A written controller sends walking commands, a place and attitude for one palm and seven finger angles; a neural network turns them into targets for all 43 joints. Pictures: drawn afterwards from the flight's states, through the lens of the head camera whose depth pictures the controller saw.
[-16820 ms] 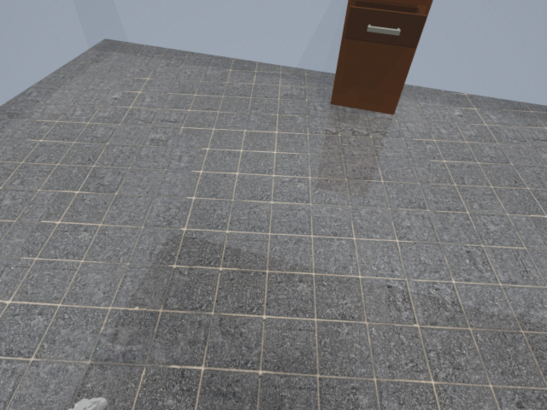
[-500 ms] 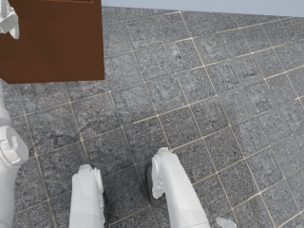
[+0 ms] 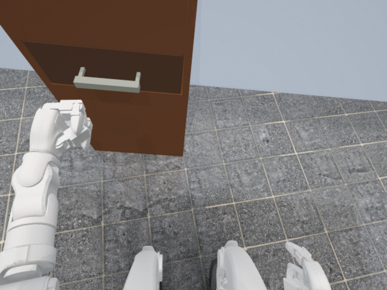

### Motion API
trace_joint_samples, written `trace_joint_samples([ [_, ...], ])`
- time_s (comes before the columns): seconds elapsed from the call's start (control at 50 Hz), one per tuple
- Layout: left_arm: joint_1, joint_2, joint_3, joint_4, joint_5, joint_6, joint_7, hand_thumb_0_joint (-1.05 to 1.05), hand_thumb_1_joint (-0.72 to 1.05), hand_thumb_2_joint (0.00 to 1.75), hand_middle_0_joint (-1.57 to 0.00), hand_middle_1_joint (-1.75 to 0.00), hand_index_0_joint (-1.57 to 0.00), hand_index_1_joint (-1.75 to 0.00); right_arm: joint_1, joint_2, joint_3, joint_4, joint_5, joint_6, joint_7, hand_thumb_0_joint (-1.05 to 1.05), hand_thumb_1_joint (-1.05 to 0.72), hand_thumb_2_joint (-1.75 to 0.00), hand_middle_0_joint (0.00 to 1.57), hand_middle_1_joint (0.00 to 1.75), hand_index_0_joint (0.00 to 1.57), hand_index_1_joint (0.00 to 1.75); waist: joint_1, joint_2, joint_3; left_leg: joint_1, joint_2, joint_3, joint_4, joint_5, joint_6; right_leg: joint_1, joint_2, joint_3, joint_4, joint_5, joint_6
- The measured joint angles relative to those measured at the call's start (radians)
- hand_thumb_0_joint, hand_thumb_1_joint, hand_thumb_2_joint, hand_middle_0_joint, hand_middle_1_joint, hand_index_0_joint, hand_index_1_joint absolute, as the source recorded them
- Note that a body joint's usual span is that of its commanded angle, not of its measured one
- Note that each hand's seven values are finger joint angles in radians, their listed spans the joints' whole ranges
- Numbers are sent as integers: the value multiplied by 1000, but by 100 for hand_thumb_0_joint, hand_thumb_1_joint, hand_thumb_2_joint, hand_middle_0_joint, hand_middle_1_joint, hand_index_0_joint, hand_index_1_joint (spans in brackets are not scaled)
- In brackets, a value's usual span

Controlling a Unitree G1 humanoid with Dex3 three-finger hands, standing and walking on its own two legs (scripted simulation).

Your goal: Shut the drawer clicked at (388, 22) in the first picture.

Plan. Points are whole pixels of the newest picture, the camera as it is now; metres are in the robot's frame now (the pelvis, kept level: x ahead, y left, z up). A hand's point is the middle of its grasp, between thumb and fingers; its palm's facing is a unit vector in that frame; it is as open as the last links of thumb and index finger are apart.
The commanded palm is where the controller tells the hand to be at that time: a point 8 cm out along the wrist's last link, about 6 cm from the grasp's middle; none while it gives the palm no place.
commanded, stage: draw the hand back to the body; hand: left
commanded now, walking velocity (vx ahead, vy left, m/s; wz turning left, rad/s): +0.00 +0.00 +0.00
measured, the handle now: (109, 78) +0.63 +0.23 -0.08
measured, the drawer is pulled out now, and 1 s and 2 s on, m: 0.00 0.00 0.00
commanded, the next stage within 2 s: step back with the hand held close in 0.98 s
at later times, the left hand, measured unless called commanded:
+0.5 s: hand (6, 157) +0.30 +0.24 +0.17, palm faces +0.30 -0.89 -0.35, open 3.3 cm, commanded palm +0.25 +0.27 +0.20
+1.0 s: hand out of the picture +0.22 +0.24 +0.27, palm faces +0.45 -0.79 -0.42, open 3.3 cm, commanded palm +0.17 +0.27 +0.28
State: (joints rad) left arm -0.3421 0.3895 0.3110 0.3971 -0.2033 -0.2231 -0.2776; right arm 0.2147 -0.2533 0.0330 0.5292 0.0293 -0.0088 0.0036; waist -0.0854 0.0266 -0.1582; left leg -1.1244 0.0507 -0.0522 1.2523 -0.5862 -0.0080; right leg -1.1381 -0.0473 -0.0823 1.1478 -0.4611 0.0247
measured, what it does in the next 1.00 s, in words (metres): rises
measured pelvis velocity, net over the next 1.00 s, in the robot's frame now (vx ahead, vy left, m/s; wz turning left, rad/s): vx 0.04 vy -0.01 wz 0.02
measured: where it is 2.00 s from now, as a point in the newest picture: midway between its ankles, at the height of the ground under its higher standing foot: outside the picture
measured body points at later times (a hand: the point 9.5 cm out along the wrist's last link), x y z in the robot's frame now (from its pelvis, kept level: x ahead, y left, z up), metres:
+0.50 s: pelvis +0.05 +0.00 +0.09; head +0.06 -0.02 +0.54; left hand +0.28 +0.28 +0.19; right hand +0.23 -0.22 +0.00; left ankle -0.01 +0.12 -0.63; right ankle +0.04 -0.14 -0.63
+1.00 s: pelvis +0.04 -0.01 +0.11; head +0.02 -0.04 +0.55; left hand +0.19 +0.28 +0.29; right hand +0.24 -0.22 +0.03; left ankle -0.01 +0.12 -0.63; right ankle +0.04 -0.14 -0.63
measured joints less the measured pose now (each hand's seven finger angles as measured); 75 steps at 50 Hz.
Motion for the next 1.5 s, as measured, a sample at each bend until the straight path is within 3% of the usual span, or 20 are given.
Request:
trace_joint_samples([
  [0.12,116,-31,-53,-11,-19,-15,-27,2,90,90,-140,-160,-140,-160,-5,-17,-6,-36,9,-3,-22,1,-91,-90,21,30,20,30,20,0,3,192,-4,7,-117,22,1,190,-2,-1,-106,14,1],
  [0.22,305,-44,-131,-180,107,104,192,2,90,90,-139,-160,-140,-159,7,6,-16,-76,8,42,-56,1,-91,-90,21,30,20,30,38,-1,27,399,-10,39,-273,63,2,376,-5,23,-233,45,8],
  [0.28,397,-59,-159,-255,140,168,291,2,90,90,-139,-160,-140,-159,16,13,-4,-81,6,52,-79,1,-91,-90,21,30,20,30,49,8,43,515,-15,47,-366,93,4,487,-7,26,-315,67,7],
  [0.36,469,-64,-163,-327,155,214,363,2,89,90,-139,-160,-140,-159,20,20,11,-56,2,41,-101,1,-91,-90,21,30,20,30,68,18,65,648,-19,48,-464,123,3,617,-9,22,-402,89,7],
  [0.46,545,-67,-147,-424,154,230,389,2,90,90,-139,-160,-140,-159,15,23,21,-14,-1,11,-103,1,-91,-90,21,30,20,30,93,32,90,787,-22,50,-572,159,1,752,-9,18,-497,116,7],
  [0.66,746,-70,-99,-687,150,208,377,2,89,90,-139,-160,-140,-159,-2,23,10,32,-19,-69,-88,2,-90,-90,21,30,20,30,130,54,122,971,-19,55,-732,218,-4,929,-1,16,-642,166,5],
  [0.86,879,-43,1,-895,153,153,378,2,89,90,-140,-160,-141,-159,-6,31,-6,50,-27,-117,-85,2,-91,-90,21,30,20,30,162,67,132,1038,-10,58,-776,237,-10,994,9,16,-685,185,-1],
  [0.98,855,-73,-5,-855,160,144,381,1,89,90,-140,-160,-141,-159,-8,32,-8,63,-29,-120,-89,2,-90,-90,21,30,20,30,165,66,149,1044,-11,56,-778,248,-11,998,8,15,-682,192,-4],
  [1.12,861,-75,-27,-845,165,144,380,2,89,90,-140,-160,-141,-159,12,36,-6,78,-33,-141,-90,2,-90,-90,21,30,20,30,154,57,154,1055,-10,60,-783,256,-14,1006,10,19,-682,200,-7],
  [1.24,882,-61,40,-853,172,58,383,2,89,90,-140,-160,-141,-159,-3,27,-13,55,-41,-86,-83,2,-90,-90,21,30,20,30,109,46,153,980,-7,56,-769,273,-11,948,13,16,-705,236,-5],
  [1.32,924,-48,43,-876,174,33,387,2,89,90,-140,-160,-141,-159,-11,14,-34,43,-43,-57,-87,2,-90,-90,21,30,20,30,93,36,166,948,-23,70,-787,300,-1,906,-1,32,-710,261,4],
  [1.5,968,-11,52,-902,171,14,398,2,89,90,-140,-160,-141,-159,-12,19,-55,35,-35,-23,-101,2,-91,-90,21,30,20,30,91,22,175,896,-46,81,-780,332,13,848,-24,46,-694,290,16],
])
